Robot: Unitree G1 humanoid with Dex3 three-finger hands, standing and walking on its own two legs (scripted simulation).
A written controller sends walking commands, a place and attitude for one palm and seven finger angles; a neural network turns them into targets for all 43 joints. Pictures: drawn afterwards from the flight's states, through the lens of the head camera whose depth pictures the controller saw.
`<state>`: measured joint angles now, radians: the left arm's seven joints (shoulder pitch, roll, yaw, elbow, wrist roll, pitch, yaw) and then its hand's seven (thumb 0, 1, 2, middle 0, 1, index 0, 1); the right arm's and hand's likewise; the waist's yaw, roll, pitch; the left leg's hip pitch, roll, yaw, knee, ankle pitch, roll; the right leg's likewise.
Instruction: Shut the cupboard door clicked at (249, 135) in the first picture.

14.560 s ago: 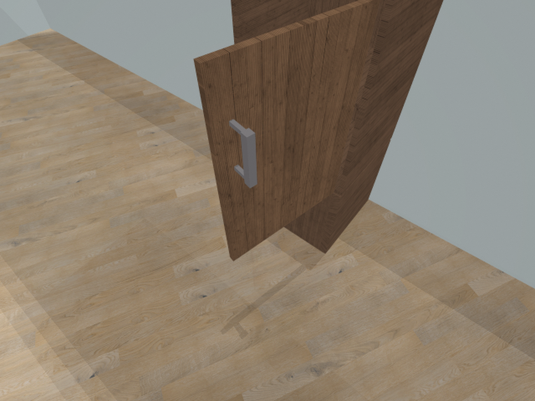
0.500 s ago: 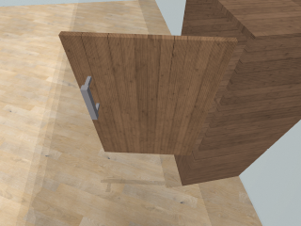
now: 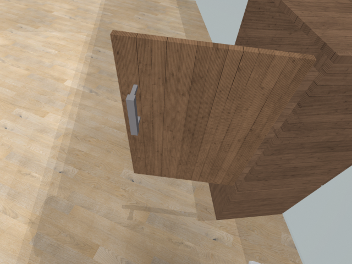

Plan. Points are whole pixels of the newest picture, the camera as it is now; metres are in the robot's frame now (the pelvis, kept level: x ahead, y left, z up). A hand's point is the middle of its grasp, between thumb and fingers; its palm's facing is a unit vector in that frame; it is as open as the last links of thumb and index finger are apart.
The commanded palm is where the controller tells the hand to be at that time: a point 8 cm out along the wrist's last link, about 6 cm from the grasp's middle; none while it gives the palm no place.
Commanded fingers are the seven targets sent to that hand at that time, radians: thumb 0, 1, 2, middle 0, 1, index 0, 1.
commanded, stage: come to a stop and stand still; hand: left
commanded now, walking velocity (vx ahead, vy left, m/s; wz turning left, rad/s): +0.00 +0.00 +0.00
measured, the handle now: (134, 111) +0.45 +0.16 +0.07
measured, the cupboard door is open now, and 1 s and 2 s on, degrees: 78 78 78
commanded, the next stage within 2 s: look again from close up in 0.82 s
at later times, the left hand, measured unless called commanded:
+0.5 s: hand out of the picture -0.03 +0.16 -0.17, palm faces +0.02 -0.99 -0.16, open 7.3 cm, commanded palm none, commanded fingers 0.00 0.90 0.90 -0.20 -0.30 -0.20 -0.30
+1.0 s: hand out of the picture -0.08 +0.13 -0.17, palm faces +0.03 -0.99 -0.14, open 7.3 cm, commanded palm none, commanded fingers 0.00 0.90 0.90 -0.20 -0.30 -0.20 -0.30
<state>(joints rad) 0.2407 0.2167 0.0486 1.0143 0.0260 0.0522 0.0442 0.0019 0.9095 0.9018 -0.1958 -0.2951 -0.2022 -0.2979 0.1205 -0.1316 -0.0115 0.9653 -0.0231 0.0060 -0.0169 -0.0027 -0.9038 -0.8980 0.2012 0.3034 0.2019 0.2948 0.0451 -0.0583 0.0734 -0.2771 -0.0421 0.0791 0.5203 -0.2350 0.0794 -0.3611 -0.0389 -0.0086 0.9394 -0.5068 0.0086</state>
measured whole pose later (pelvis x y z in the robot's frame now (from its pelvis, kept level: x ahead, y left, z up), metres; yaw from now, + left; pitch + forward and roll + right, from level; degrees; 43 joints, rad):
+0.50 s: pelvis -0.03 +0.00 +0.01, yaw +1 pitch -1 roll +0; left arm 0.30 0.15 0.00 1.09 0.01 0.01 0.03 0.00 0.91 0.90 -0.20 -0.30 -0.20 -0.30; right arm 0.32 -0.15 -0.01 1.14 -0.01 0.01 -0.01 0.00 -0.91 -0.90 0.20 0.30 0.20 0.29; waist -0.01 -0.03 0.03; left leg -0.25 -0.05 0.07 0.38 -0.11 0.07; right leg -0.13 -0.02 -0.02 0.45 -0.30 0.00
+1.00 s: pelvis -0.03 -0.01 +0.00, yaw +1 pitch +0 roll -1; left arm 0.38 0.10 -0.03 1.12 0.02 -0.04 0.05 0.00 0.91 0.90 -0.20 -0.30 -0.20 -0.30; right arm 0.29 -0.14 0.00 1.11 -0.02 -0.01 -0.02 0.01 -0.92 -0.90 0.20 0.30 0.20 0.29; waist 0.00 0.01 0.05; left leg -0.32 -0.01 0.05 0.49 -0.17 0.04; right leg -0.13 0.02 -0.04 0.44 -0.30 -0.02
